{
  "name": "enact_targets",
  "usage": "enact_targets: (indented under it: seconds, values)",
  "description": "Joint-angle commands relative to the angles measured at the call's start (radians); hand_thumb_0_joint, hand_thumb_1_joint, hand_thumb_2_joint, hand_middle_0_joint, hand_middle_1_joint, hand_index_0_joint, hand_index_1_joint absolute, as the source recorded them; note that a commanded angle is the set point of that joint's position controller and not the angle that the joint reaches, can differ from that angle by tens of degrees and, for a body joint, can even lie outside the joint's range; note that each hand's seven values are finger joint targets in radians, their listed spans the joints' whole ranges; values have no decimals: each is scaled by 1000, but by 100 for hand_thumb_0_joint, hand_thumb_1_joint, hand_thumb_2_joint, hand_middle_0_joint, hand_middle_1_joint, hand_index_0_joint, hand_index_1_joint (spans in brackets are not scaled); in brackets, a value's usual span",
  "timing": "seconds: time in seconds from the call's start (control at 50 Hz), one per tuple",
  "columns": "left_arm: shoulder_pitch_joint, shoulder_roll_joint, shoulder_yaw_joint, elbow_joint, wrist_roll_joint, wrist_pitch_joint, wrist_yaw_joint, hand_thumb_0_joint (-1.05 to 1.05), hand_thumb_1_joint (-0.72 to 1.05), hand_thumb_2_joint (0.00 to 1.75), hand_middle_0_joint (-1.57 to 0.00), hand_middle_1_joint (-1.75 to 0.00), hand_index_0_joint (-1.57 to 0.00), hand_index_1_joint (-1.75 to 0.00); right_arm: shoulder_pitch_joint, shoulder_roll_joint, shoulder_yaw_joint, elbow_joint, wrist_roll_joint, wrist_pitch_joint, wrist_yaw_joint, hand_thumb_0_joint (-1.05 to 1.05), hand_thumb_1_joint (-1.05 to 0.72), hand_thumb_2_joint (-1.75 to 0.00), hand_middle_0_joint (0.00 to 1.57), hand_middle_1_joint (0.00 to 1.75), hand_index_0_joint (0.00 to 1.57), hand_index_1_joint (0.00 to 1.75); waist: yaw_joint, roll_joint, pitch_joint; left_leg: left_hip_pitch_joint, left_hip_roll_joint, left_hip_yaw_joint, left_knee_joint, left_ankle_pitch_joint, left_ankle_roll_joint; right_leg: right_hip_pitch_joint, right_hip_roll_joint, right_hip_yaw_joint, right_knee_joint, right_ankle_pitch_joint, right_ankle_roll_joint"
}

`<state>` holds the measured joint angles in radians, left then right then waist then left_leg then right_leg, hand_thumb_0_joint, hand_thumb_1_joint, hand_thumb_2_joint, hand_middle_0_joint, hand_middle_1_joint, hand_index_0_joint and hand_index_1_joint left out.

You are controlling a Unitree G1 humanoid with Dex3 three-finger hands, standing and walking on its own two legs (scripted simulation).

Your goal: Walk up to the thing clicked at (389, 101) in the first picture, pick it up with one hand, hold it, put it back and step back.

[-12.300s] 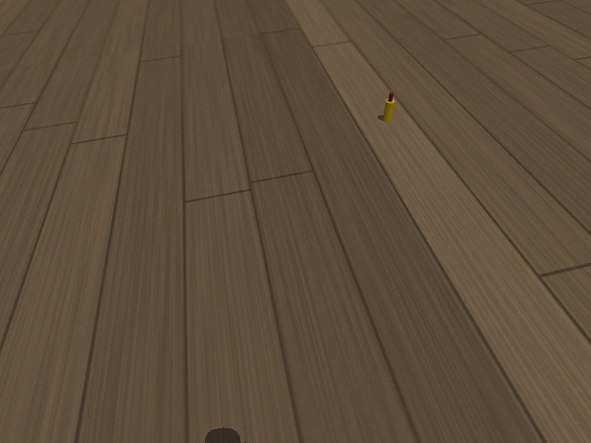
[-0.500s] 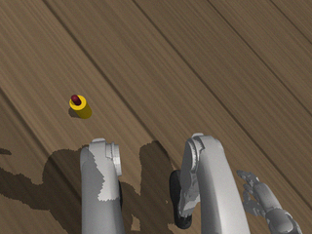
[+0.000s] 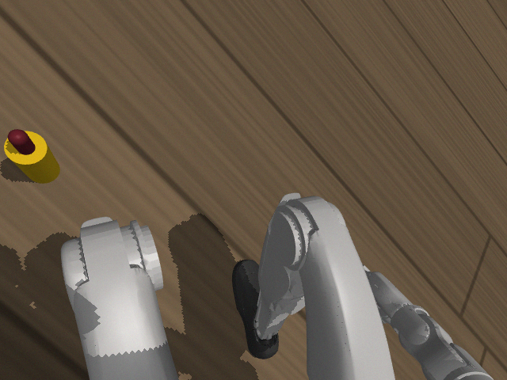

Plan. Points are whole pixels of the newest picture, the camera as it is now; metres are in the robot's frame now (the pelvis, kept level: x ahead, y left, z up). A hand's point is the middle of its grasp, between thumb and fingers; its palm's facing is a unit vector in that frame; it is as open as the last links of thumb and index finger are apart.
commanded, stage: close in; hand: left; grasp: from the side
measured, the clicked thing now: (32, 155) +0.44 +0.29 -0.21
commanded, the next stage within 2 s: rest palm in 0.60 s
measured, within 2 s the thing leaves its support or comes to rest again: leaves its support in 1.86 s
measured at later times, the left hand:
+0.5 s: hand (10, 183) +0.39 +0.31 -0.18, palm faces +0.26 -0.97 -0.02, open 17.6 cm
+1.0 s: hand (30, 173) +0.41 +0.29 -0.20, palm faces +0.32 -0.95 -0.02, open 14.5 cm
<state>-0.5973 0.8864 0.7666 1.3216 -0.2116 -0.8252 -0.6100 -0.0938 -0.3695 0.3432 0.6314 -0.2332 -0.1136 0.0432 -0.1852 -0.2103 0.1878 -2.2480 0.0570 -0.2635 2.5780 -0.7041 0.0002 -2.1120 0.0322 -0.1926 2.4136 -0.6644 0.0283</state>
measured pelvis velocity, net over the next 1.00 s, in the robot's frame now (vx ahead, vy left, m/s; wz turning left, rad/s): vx -0.01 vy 0.01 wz -0.07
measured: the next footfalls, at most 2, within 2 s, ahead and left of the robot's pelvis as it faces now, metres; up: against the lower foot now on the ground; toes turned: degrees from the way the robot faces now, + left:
none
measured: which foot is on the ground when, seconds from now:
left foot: down 0.00-1.00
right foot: down 0.00-1.00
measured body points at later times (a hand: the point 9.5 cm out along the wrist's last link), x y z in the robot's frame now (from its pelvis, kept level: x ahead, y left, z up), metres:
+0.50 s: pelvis -0.01 +0.01 -0.02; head +0.20 +0.18 +0.33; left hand +0.37 +0.36 -0.18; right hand +0.15 -0.25 -0.05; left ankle +0.08 +0.13 -0.26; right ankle +0.12 -0.12 -0.26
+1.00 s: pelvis -0.01 +0.01 -0.02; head +0.22 +0.19 +0.31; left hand +0.39 +0.34 -0.19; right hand +0.15 -0.24 -0.05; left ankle +0.08 +0.13 -0.26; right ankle +0.12 -0.12 -0.26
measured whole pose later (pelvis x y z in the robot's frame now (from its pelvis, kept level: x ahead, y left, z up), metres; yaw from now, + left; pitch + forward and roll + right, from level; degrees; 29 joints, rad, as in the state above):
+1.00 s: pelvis -0.01 +0.01 -0.02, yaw -4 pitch +10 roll -17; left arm -0.60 0.86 0.55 1.48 -0.13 -1.14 -0.09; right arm -0.19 -0.39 0.54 0.56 -0.38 0.00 0.12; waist -0.24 -0.30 0.34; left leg -2.21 0.05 -0.39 2.68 -0.70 0.00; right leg -2.04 0.08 -0.28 2.43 -0.61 0.07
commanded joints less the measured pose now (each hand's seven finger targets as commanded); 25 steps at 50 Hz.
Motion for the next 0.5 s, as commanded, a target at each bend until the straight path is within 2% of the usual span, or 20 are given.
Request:
enact_targets:
  seconds: [0.0, 0.06, 0.08, 0.1, 0.12, 0.16, 0.18, 0.2, 0.22, 0.24, 0.26, 0.28, 0.32, 0.34, 0.36, 0.4, 0.42, 0.48]
  values:
    - [-171, 206, -53, -95, -26, -121, 53, 0, -61, 7, -7, -11, -5, -12, 42, -333, -81, -41, -27, 6, -14, 0, -94, -91, 20, 30, 20, 30, -60, 502, -618, 518, 38, 53, -283, 220, -24, 238, 43, -87, -169, 201, -54]
    - [-179, 210, -62, -36, -27, -170, 105, 0, -61, 1, -7, -8, -7, -8, 3, -342, -50, -62, -41, 17, -4, 0, -95, -91, 20, 30, 20, 30, -70, 443, -574, 459, 38, 42, -256, 167, -17, 252, 49, -101, -167, 173, -49]
    - [-200, 181, -90, -30, -26, -190, 123, 0, -61, 1, -7, -8, -7, -8, -8, -340, -36, -68, -45, 19, 2, 0, -95, -91, 20, 30, 20, 30, -85, 440, -557, 452, 37, 39, -254, 147, -17, 260, 49, -107, -169, 163, -45]
    - [-187, 229, -46, -13, -23, -209, 152, 0, -61, 1, -7, -8, -7, -8, -9, -351, -30, -64, -50, 23, 5, 0, -95, -91, 20, 30, 20, 30, -73, 440, -544, 434, 35, 38, -250, 123, -15, 271, 52, -112, -169, 150, -44]
    - [-163, 250, -20, 3, -24, -222, 179, 0, -61, 1, -7, -8, -7, -8, -6, -353, -20, -61, -57, 28, 10, 0, -94, -91, 20, 30, 20, 30, -61, 432, -542, 420, 33, 42, -236, 120, -13, 295, 56, -112, -174, 154, -41]
    - [-188, 188, -67, -4, -17, -254, 220, 0, -61, 2, -7, -8, -7, -8, -32, -352, -2, -81, -62, 32, 19, 0, -94, -91, 20, 30, 20, 30, -75, 449, -509, 427, 34, 35, -252, 108, -22, 288, 56, -123, -172, 141, -41]
    - [-166, 257, -14, -25, -5, -268, 248, 0, -61, 3, -7, -8, -7, -8, -33, -366, -6, -75, -70, 36, 19, 0, -94, -91, 20, 30, 20, 30, -54, 479, -510, 437, 36, 35, -253, 107, -23, 291, 59, -124, -167, 142, -42]
    - [-144, 297, 4, -21, 14, -276, 271, 0, -61, 2, -7, -7, -7, -7, -26, -368, 0, -68, -77, 45, 22, 0, -95, -91, 20, 30, 20, 30, -51, 506, -516, 453, 37, 34, -257, 125, -29, 304, 60, -128, -160, 156, -44]
    - [-146, 250, -35, -27, 22, -285, 283, 0, -61, 3, -6, -8, -6, -7, -41, -362, 8, -83, -81, 49, 25, 0, -94, -91, 20, 30, 20, 30, -54, 510, -514, 458, 39, 34, -252, 141, -31, 307, 62, -129, -158, 169, -44]
    - [-144, 271, -29, -8, 39, -291, 300, 0, -61, 4, -7, -8, -6, -8, -41, -368, 9, -76, -85, 55, 27, 0, -94, -91, 20, 30, 20, 30, -65, 518, -494, 439, 40, 30, -253, 126, -31, 305, 62, -133, -153, 163, -45]
    - [-143, 259, -34, -32, 44, -300, 311, 0, -61, 3, -7, -7, -6, -7, -49, -369, 8, -77, -93, 61, 28, 0, -94, -91, 20, 30, 20, 30, -70, 524, -491, 446, 41, 27, -253, 129, -32, 301, 62, -136, -154, 171, -44]
    - [-132, 260, -44, -21, 55, -304, 320, 0, -59, 3, -7, -7, -6, -7, -46, -370, 12, -69, -99, 65, 29, 0, -95, -91, 20, 30, 20, 30, -80, 551, -477, 447, 42, 23, -259, 127, -35, 299, 63, -141, -147, 173, -45]
    - [-134, 221, -83, -25, 57, -312, 326, 0, -57, 3, -6, -6, -6, -6, -63, -373, 13, -76, -113, 74, 30, 0, -95, -91, 20, 30, 20, 30, -102, 547, -462, 448, 46, 11, -260, 121, -35, 284, 63, -147, -142, 175, -44]
    - [-122, 194, -99, -34, 52, -313, 331, 0, -56, 2, -6, -6, -6, -6, -61, -373, 12, -77, -118, 76, 33, 0, -95, -91, 20, 30, 20, 30, -105, 541, -473, 457, 47, 12, -251, 135, -35, 290, 65, -146, -145, 192, -42]
    - [-144, 161, -136, -43, 47, -315, 329, 0, -56, 2, -6, -6, -6, -6, -64, -377, 10, -78, -118, 76, 33, 0, -95, -91, 20, 30, 20, 30, -127, 532, -463, 453, 45, 6, -250, 132, -33, 282, 64, -149, -147, 195, -39]
    - [-151, 134, -170, -43, 40, -314, 341, 0, -56, 2, -6, -6, -6, -6, -57, -380, 15, -76, -120, 78, 37, 0, -95, -91, 20, 30, 20, 30, -139, 516, -464, 454, 42, -4, -251, 125, -32, 283, 66, -160, -148, 197, -35]
    - [-154, 94, -212, -29, 35, -313, 345, 0, -57, 2, -6, -6, -6, -5, -68, -380, 16, -81, -118, 77, 40, 0, -94, -91, 20, 30, 20, 30, -151, 488, -446, 439, 40, -8, -248, 100, -29, 268, 65, -163, -154, 183, -33]
    - [-171, 69, -247, 2, 27, -315, 367, 0, -57, 4, -5, -6, -5, -6, -63, -383, 23, -81, -115, 78, 47, 0, -93, -91, 20, 30, 20, 30, -171, 432, -412, 396, 36, -26, -248, 45, -21, 255, 67, -173, -160, 153, -27]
